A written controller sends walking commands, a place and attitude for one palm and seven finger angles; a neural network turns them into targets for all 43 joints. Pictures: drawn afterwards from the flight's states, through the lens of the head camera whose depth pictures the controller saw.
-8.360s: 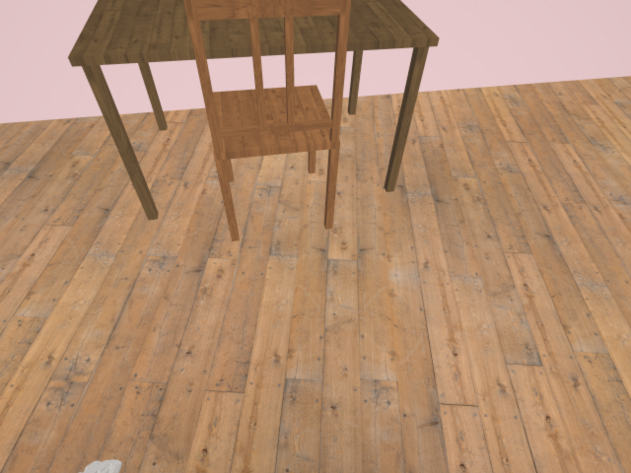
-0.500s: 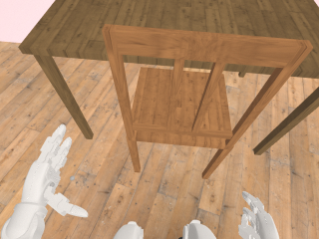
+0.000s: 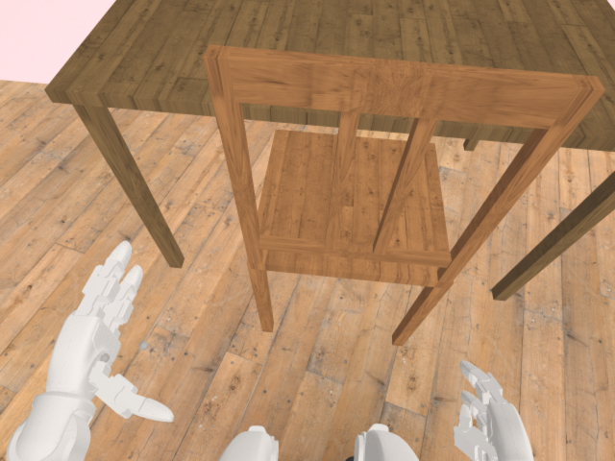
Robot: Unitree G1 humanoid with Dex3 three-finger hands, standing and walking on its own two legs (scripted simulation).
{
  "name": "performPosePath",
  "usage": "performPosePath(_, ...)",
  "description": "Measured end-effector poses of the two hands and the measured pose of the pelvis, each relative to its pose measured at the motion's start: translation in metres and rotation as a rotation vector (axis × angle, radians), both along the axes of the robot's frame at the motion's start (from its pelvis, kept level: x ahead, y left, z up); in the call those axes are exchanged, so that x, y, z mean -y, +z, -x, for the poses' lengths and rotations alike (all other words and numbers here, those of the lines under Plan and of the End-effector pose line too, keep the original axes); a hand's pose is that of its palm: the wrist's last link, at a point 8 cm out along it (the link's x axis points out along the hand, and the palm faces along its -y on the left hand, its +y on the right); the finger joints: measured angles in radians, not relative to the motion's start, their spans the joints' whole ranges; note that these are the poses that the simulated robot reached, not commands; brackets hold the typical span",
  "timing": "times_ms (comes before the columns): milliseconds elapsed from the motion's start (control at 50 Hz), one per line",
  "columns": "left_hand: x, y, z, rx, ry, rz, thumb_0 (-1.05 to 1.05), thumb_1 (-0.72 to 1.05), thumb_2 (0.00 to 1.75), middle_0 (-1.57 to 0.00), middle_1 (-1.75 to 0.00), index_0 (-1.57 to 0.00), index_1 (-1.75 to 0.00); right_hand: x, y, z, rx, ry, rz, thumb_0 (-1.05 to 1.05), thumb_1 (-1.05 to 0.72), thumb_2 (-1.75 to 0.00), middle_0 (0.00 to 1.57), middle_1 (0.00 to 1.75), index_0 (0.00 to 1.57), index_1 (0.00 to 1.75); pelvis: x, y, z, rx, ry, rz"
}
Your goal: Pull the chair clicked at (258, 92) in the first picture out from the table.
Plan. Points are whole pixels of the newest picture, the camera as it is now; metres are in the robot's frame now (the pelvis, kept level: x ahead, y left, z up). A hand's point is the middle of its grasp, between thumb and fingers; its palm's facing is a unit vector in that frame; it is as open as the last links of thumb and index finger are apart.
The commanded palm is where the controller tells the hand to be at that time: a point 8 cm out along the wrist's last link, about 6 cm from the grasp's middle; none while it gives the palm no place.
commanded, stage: aim the fingers beside a spindle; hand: left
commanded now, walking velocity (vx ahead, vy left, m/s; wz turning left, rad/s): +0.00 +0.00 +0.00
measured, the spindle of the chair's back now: (338, 191) +0.51 -0.02 +0.00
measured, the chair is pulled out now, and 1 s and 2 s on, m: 0.00 0.00 0.00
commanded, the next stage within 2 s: push the fingers through the gap in 1.96 s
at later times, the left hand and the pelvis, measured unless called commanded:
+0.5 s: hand (178, 318) +0.28 +0.18 +0.02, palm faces -0.04 -1.00 -0.06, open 16.9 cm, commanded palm +0.27 +0.23 +0.02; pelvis -0.01 -0.01 -0.01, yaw +0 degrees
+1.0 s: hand (210, 293) +0.33 +0.15 +0.00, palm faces -0.06 -1.00 -0.05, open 16.9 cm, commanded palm +0.31 +0.21 +0.00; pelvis -0.01 -0.01 -0.03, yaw +0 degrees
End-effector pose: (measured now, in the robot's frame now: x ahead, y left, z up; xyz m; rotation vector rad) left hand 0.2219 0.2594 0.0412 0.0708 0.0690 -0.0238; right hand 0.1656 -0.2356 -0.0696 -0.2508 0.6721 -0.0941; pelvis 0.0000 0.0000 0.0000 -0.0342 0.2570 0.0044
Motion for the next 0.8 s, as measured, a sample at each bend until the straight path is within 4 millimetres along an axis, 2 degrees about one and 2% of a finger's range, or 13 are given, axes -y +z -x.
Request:
performPosePath(280, 0.019, -0.011, -0.025, 0.017, -0.032, 0.014, -0.01, -0.50, 0.30, -0.06, -0.08, -0.06, -0.08, 0.007, -0.011, 0.009, -0.026, -0.006, 0.005, 0.01, -0.90, -0.90, 0.21, 0.30, 0.21, 0.30, 0.002, -0.007, 0.004, -0.021, -0.005, -0.007)
performPosePath(520, 0.026, -0.021, -0.043, 0.024, -0.023, 0.012, -0.01, -0.50, 0.30, -0.06, -0.08, -0.06, -0.08, 0.015, -0.026, 0.023, -0.085, -0.025, 0.006, 0.01, -0.90, -0.90, 0.20, 0.30, 0.21, 0.30, 0.005, -0.013, 0.006, -0.045, -0.008, -0.012)
performPosePath(800, 0.043, -0.033, -0.066, 0.027, -0.026, 0.016, -0.01, -0.50, 0.30, -0.06, -0.08, -0.06, -0.08, 0.018, -0.039, 0.026, -0.121, -0.028, -0.004, 0.01, -0.90, -0.90, 0.20, 0.30, 0.21, 0.30, 0.009, -0.020, 0.009, -0.069, -0.013, -0.022)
